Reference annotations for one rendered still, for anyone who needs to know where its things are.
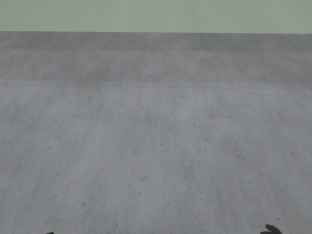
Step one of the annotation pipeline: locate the right robot hand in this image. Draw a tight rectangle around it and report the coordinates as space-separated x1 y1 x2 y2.
260 224 283 234

